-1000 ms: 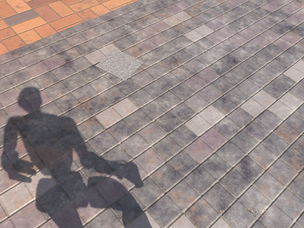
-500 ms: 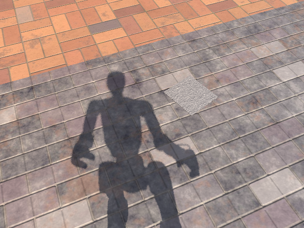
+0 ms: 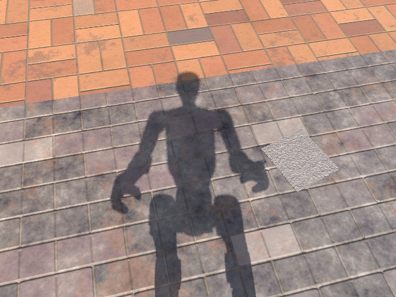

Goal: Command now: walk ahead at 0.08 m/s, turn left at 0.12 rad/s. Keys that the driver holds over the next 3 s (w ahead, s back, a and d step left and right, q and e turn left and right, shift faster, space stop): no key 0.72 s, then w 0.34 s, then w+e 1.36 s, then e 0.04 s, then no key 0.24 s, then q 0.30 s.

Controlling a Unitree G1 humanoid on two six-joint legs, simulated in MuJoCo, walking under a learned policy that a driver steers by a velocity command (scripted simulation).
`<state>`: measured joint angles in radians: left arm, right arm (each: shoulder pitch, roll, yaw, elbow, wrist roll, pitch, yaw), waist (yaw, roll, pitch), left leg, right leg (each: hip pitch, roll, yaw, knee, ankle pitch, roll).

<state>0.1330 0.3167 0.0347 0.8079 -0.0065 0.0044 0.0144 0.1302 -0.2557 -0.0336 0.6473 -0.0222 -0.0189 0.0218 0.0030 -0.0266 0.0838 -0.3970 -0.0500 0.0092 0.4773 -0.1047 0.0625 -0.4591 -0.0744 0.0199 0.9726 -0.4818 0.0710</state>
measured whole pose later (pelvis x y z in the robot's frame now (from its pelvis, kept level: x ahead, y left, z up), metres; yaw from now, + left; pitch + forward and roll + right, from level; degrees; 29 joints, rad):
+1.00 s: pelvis +0.13 -0.02 +0.00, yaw +0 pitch +0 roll +0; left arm 0.32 0.29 0.05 1.03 -0.03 -0.03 0.02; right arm 0.16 -0.26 -0.06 1.04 0.03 -0.06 0.01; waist 0.03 -0.03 0.01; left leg -0.28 0.02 0.05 0.57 -0.31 0.04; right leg -0.07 -0.03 0.00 0.44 -0.36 0.01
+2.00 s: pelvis +0.67 -0.08 -0.01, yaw -28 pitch +3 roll +0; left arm 0.38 0.30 0.08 0.82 -0.02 -0.04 0.02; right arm 0.01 -0.26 -0.04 0.75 -0.01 -0.14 0.01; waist 0.08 0.00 0.01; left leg -0.47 -0.02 -0.04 0.47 -0.06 0.01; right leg -0.11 0.10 0.23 0.60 -0.47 -0.06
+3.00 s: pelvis +0.99 -0.35 +0.00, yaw -45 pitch +2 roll -2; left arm 0.14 0.26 0.05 0.77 0.00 0.01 0.03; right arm 0.19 -0.28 -0.05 0.77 0.01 0.00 0.01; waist -0.02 0.01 0.00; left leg -0.35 0.04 0.01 0.57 -0.23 0.01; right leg -0.22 0.03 -0.10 0.50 -0.31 -0.04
